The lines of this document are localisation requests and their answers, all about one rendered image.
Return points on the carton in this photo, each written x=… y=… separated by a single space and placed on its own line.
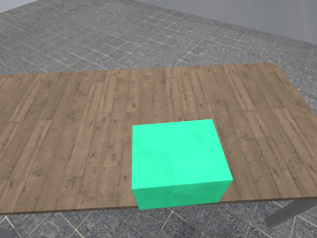
x=177 y=164

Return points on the table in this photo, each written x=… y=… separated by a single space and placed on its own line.
x=66 y=138

